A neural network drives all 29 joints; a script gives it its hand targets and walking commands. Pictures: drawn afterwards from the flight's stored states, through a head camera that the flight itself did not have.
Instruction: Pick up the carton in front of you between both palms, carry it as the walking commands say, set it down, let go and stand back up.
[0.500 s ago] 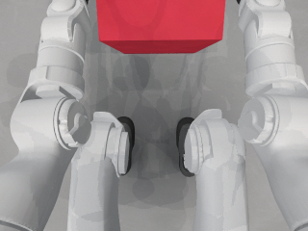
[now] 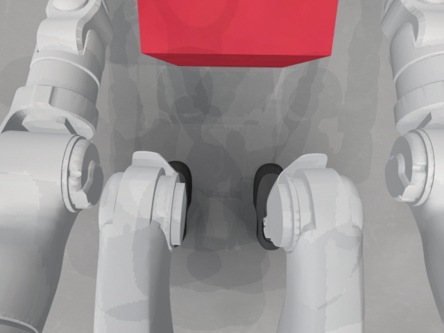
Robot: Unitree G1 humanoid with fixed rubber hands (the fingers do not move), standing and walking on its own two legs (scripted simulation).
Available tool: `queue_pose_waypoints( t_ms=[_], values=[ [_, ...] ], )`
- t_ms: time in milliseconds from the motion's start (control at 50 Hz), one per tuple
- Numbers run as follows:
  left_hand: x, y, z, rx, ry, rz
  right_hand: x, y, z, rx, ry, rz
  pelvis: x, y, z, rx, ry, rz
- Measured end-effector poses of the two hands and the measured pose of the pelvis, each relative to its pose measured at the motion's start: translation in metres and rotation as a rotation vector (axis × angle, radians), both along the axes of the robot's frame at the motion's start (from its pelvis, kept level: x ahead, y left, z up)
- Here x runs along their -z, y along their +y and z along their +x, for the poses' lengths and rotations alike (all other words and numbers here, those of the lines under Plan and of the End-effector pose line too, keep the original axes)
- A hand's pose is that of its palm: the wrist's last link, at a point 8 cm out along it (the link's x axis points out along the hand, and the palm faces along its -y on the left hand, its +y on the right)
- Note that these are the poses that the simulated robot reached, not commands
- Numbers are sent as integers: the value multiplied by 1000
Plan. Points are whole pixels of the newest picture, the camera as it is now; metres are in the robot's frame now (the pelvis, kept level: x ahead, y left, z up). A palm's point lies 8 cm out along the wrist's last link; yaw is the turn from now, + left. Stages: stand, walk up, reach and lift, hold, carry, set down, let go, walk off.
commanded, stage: set down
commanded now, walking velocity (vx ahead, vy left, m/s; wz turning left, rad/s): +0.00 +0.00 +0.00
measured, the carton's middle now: out of the picture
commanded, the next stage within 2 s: let go in 1.04 s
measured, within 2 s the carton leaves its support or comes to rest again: neither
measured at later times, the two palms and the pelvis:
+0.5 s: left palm out of the picture +0.55 +0.16 +0.00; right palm out of the picture +0.56 -0.22 +0.00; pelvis +0.00 +0.00 +0.10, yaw +0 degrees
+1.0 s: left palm out of the picture +0.55 +0.17 +0.15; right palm out of the picture +0.56 -0.23 +0.15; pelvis +0.03 +0.00 +0.24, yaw -1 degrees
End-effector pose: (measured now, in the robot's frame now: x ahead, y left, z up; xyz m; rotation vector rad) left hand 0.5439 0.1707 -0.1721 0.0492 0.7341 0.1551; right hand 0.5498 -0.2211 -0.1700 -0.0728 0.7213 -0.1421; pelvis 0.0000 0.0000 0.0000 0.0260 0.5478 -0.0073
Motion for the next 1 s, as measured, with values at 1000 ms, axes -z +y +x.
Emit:
queue_pose_waypoints(
  t_ms=[1000],
  values=[
    [-318,2,8,-3,-110,2,-317,-6,12,-30,-89,15,-244,-3,29,11,272,2]
  ],
)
